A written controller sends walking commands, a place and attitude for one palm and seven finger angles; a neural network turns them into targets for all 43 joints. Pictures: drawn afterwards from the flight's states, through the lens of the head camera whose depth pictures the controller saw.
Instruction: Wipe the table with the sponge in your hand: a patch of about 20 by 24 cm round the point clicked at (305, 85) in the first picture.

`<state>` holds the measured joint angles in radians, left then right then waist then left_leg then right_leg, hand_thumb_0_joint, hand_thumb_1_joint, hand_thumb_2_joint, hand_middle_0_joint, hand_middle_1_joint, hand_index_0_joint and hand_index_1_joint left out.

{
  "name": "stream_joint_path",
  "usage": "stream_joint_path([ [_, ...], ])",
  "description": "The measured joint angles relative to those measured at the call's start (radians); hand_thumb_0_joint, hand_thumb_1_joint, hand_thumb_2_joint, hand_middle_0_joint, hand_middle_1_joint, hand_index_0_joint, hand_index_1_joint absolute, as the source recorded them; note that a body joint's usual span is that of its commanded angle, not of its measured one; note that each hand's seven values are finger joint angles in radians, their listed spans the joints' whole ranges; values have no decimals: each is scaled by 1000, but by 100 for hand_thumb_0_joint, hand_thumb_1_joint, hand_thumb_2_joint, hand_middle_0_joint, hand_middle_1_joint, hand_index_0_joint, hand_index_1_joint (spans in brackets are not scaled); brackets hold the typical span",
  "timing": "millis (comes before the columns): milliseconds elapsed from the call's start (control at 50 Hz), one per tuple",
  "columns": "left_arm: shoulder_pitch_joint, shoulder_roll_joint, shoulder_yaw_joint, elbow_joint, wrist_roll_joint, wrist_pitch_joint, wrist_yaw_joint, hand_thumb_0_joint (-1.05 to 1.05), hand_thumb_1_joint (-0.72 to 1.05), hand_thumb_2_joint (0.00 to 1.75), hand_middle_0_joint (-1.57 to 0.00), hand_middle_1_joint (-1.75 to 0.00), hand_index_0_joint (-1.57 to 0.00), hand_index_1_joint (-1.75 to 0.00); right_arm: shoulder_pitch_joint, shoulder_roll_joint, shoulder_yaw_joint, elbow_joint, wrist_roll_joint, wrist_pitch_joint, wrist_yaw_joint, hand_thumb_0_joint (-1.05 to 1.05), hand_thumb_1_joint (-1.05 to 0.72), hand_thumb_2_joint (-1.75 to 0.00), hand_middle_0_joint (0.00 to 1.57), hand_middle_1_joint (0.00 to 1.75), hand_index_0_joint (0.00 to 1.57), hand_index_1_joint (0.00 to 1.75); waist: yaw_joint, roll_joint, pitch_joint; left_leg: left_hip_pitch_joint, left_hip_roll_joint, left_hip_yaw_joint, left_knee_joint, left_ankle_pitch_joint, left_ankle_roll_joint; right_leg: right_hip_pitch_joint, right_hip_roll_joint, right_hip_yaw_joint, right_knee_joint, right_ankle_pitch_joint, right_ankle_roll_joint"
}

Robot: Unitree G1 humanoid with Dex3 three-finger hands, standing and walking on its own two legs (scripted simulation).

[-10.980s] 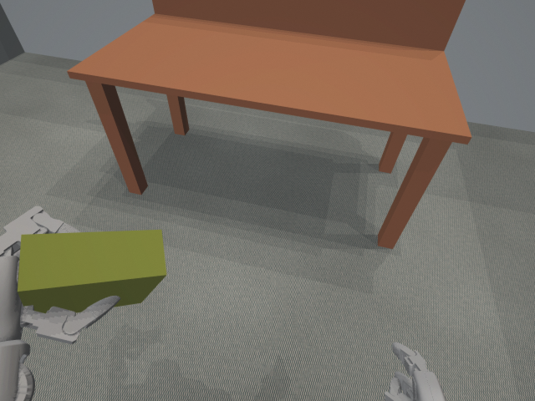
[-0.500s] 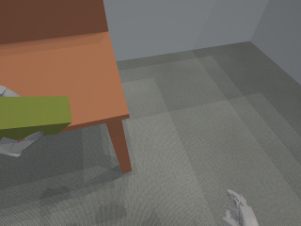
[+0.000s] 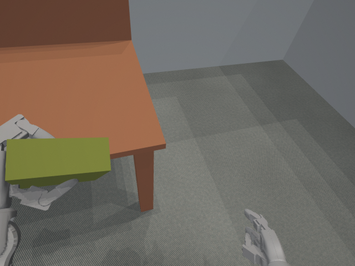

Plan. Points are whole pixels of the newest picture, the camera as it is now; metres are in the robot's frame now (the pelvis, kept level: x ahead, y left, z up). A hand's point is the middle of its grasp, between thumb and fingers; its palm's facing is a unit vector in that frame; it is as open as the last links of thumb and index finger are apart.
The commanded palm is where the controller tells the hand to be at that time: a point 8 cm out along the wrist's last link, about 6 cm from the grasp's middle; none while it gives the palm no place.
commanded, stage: come to a stop and stand still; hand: left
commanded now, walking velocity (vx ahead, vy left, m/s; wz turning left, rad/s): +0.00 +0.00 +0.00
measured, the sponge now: (75, 163) +0.24 +0.21 +0.15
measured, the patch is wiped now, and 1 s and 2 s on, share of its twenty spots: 0.00 0.00 0.00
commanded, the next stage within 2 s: look again from close up in 0.22 s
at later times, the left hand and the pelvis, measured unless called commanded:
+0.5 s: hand (48, 174) +0.21 +0.24 +0.16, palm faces +0.38 -0.85 -0.36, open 9.5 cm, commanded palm +0.15 +0.27 +0.18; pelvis -0.01 -0.01 +0.00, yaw +0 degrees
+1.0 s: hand (60, 187) +0.20 +0.21 +0.16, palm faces +0.38 -0.85 -0.36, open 9.5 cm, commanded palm +0.14 +0.25 +0.18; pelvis -0.02 -0.03 +0.00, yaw +0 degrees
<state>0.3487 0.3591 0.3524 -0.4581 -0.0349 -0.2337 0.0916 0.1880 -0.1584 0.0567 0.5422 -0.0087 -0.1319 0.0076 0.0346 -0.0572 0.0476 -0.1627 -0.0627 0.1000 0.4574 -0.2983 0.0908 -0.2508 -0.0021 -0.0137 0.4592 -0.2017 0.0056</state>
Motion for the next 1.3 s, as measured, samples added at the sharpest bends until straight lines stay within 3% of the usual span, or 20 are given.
stream_joint_path([
  [120,26,15,-1,-8,4,29,-7,0,-44,100,-81,-134,-80,-134,-8,8,2,-19,-2,22,0,1,-90,-90,20,30,20,30,-4,-1,17,15,-10,13,1,-7,8,0,-11,6,29,-20,-8],
  [340,47,11,12,-25,0,21,10,0,-44,100,-81,-134,-80,-134,17,-23,-18,1,6,51,-11,1,-90,-90,20,30,20,30,-10,33,18,4,10,0,16,-12,-17,22,6,-10,-22,7,6],
  [640,65,-10,-19,11,2,28,27,0,-44,100,-81,-134,-80,-134,25,-49,-35,11,4,49,-47,1,-91,-90,20,30,20,30,-9,39,-13,-1,23,-13,-16,29,-24,18,19,-25,-50,40,-21],
  [940,84,-25,-47,53,10,30,29,0,-44,100,-81,-134,-80,-134,44,-67,-38,4,-6,61,-37,1,-91,-90,20,30,20,30,-17,69,-67,-48,59,-27,22,23,-40,11,53,-41,-98,75,-45],
  [1300,105,30,-5,-7,-4,11,30,0,-44,101,-81,-134,-80,-134,34,-71,-50,-8,11,87,-21,1,-91,-90,20,30,20,30,-40,44,-28,-50,1,28,112,-56,11,-61,-5,17,119,-51,7],
])
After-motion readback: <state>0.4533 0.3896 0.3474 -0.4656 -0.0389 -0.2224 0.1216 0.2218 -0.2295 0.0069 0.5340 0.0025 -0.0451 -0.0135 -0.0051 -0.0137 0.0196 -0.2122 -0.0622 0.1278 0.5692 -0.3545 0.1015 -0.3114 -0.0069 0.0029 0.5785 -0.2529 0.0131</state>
